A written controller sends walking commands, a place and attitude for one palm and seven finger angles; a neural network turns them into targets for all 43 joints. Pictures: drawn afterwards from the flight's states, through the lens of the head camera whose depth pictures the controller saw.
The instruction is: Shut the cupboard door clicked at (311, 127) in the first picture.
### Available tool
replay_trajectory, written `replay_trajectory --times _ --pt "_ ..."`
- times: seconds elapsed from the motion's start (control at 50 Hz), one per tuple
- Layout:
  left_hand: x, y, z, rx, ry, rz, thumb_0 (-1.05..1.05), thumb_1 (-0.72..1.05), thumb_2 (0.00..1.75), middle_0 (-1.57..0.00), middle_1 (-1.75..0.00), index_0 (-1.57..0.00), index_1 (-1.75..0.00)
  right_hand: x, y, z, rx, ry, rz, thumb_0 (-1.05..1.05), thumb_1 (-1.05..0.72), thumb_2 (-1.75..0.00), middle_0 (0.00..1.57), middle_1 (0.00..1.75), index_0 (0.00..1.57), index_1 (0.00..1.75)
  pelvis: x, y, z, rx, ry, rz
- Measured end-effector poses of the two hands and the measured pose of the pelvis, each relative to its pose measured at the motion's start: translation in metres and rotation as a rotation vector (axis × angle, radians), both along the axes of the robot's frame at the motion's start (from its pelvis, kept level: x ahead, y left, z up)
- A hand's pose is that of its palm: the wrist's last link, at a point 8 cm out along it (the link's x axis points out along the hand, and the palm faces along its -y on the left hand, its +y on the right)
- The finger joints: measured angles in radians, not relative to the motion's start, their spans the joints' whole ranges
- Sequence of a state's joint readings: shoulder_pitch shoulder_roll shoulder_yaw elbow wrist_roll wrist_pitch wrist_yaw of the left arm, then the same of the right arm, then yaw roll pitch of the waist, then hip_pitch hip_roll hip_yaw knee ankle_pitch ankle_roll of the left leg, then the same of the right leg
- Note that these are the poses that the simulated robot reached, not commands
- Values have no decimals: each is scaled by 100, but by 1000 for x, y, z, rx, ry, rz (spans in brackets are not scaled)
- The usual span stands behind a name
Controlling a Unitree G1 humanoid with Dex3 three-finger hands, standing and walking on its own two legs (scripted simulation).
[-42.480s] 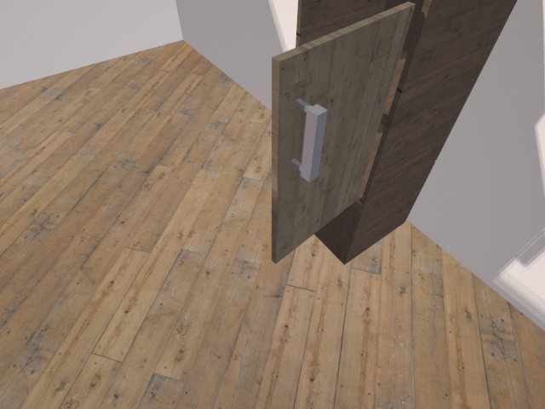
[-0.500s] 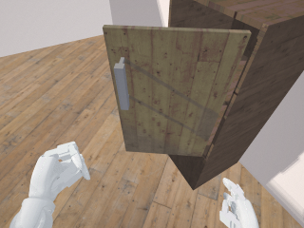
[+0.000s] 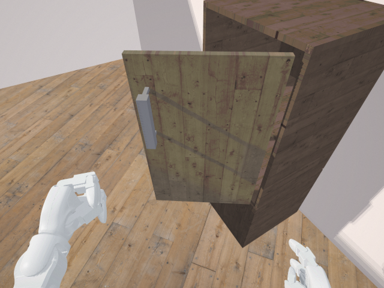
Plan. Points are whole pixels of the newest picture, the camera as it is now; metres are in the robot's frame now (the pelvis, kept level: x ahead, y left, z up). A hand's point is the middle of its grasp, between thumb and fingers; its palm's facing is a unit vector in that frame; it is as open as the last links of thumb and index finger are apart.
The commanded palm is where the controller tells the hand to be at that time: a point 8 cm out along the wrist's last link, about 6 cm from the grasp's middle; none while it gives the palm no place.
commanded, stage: raise the hand and make a fist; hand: left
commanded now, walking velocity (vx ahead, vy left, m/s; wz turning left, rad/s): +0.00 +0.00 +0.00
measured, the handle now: (149, 118) +0.48 +0.15 +0.11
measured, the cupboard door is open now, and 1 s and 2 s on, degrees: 56 56 56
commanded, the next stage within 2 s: bring the fist close to the handle in 0.18 s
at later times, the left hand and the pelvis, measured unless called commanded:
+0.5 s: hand (117, 191) +0.26 +0.16 +0.11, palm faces +0.04 -1.00 -0.04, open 3.1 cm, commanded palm +0.24 +0.21 +0.11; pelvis +0.00 -0.01 +0.00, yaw +1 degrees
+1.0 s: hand (138, 160) +0.34 +0.14 +0.11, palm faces +0.03 -1.00 -0.02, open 3.1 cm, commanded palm +0.32 +0.19 +0.11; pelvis +0.01 -0.01 +0.00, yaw -1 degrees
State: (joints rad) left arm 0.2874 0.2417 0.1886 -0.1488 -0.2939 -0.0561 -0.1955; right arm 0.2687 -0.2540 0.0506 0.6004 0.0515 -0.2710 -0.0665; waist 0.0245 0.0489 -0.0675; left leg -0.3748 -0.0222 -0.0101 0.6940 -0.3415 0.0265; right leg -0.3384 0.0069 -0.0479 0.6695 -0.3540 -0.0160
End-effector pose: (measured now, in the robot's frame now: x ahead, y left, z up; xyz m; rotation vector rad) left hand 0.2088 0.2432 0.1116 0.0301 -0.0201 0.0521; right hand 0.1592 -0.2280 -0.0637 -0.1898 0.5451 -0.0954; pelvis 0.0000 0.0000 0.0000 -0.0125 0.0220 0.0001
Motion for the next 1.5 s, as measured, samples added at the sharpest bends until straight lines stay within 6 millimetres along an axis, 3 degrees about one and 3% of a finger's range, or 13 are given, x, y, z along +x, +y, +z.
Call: replay_trajectory --times 0.36,0.6,1.18,1.34,1.5 --pt "2 -13 1 17 -17 12 2 90 90 -130 -150 -130 -150 12 -7 -1 13 -27 20 1 -90 -89 20 30 21 30 3 -12 -1 6 2 8" --pt "51 -35 4 5 -31 -31 2 90 90 -130 -150 -130 -150 10 -10 -7 21 15 3 1 -90 -89 20 30 21 30 8 -13 0 14 15 -2" --pt "138 -53 4 -13 -13 -17 2 90 90 -130 -150 -130 -150 -10 -15 -21 19 175 -58 1 -90 -89 20 30 21 30 12 -7 2 14 39 -19" --pt "159 -68 2 -24 -5 -24 2 90 90 -130 -150 -130 -150 -27 -18 -28 20 243 -86 1 -90 -89 20 30 21 30 12 -6 2 15 50 -27" --pt "162 -57 1 -23 -11 4 2 90 90 -130 -149 -130 -150 -42 -24 -30 28 283 -127 1 -90 -89 20 30 21 30 14 -7 3 17 53 -45"
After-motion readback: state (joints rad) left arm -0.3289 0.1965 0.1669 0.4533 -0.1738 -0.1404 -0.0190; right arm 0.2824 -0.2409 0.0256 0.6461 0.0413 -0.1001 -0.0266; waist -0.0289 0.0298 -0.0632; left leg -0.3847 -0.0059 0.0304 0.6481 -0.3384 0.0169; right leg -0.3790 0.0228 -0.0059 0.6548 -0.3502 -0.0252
